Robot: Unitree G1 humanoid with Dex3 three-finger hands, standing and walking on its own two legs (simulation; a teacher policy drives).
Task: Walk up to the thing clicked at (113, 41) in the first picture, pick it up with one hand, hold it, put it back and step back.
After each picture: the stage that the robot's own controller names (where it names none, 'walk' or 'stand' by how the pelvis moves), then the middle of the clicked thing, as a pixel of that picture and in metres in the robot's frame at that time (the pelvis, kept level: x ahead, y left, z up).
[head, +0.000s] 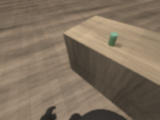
stand; (112, 39) +0.72 -0.15 +0.05
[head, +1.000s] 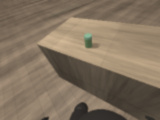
walk; (88, 41) +0.62 +0.10 +0.08
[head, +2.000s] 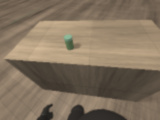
stand; (69, 42) +0.57 +0.23 +0.09
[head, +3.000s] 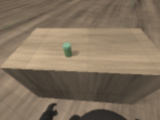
stand; (67, 50) +0.54 +0.24 +0.05
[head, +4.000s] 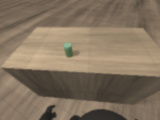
stand; (68, 50) +0.54 +0.23 +0.05
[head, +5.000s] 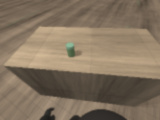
stand; (70, 50) +0.54 +0.21 +0.05
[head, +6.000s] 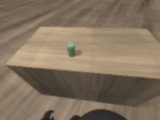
stand; (71, 49) +0.55 +0.21 +0.05
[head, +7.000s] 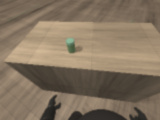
rise first; (71, 46) +0.55 +0.21 +0.06
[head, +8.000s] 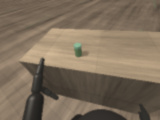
rise first; (78, 50) +0.56 +0.20 +0.06
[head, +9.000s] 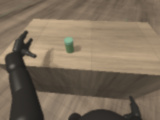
go down; (69, 45) +0.55 +0.18 +0.07
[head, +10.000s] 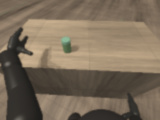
go down; (66, 45) +0.55 +0.18 +0.08
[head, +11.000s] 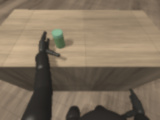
close in; (59, 39) +0.54 +0.20 +0.11
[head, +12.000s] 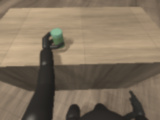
lift; (58, 39) +0.53 +0.19 +0.12
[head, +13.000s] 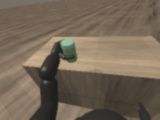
lift; (69, 51) +0.31 +0.15 +0.28
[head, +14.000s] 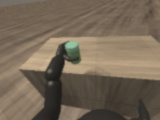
hold; (73, 53) +0.33 +0.13 +0.26
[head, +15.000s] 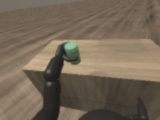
hold; (73, 53) +0.31 +0.13 +0.28
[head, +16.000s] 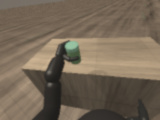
hold; (73, 53) +0.32 +0.13 +0.27
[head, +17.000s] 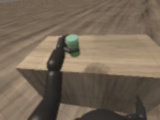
crouch; (73, 46) +0.38 +0.13 +0.27
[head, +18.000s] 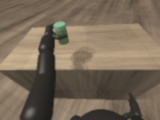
lower; (61, 33) +0.49 +0.17 +0.25
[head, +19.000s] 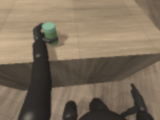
lower; (51, 34) +0.54 +0.19 +0.13
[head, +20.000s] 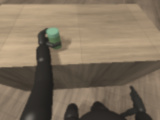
lower; (54, 39) +0.52 +0.19 +0.12
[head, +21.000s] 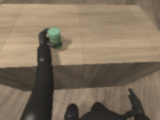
lower; (55, 39) +0.52 +0.19 +0.12
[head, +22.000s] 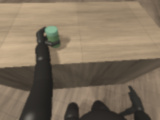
lower; (53, 37) +0.53 +0.19 +0.12
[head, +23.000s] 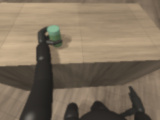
open; (55, 37) +0.53 +0.19 +0.12
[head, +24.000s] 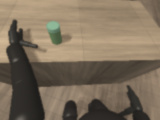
rise; (55, 33) +0.53 +0.19 +0.12
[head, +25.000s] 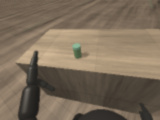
sink last; (77, 51) +0.53 +0.19 +0.09
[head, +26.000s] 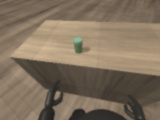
stand; (78, 45) +0.54 +0.17 +0.09
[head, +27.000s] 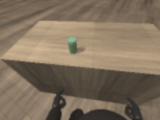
stand; (72, 45) +0.53 +0.18 +0.11
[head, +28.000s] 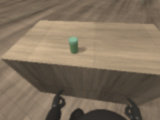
stand; (73, 45) +0.53 +0.17 +0.11
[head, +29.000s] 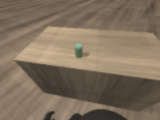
stand; (78, 50) +0.55 +0.16 +0.06
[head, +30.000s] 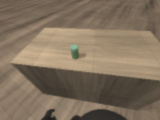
stand; (74, 52) +0.53 +0.18 +0.05
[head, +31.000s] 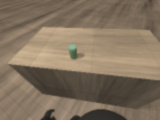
stand; (73, 52) +0.52 +0.19 +0.05
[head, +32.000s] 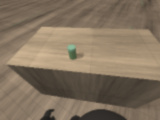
walk; (72, 52) +0.52 +0.20 +0.05
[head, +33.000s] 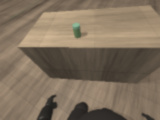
walk; (76, 30) +0.71 +0.19 +0.07
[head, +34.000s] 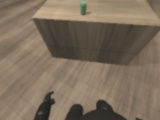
walk; (83, 8) +1.06 +0.15 +0.08
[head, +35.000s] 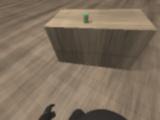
stand; (85, 18) +1.15 +0.16 +0.07
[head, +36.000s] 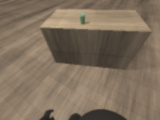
stand; (82, 19) +1.14 +0.18 +0.05
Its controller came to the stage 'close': yes
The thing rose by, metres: 0.22
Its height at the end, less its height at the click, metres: +0.00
